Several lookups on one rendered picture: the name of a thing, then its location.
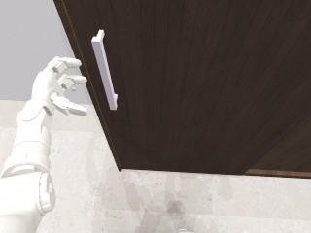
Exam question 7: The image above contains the left robot hand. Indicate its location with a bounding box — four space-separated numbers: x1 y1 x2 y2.
31 56 88 116

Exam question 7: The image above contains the left robot forearm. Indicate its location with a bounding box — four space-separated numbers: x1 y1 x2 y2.
0 99 54 179

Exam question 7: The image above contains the handle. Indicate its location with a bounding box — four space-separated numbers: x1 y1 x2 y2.
91 30 118 111

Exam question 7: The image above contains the robot left upper arm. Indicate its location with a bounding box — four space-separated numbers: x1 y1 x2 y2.
0 171 56 233

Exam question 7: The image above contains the wardrobe door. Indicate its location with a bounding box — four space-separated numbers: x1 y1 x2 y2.
63 0 311 176
250 116 311 173

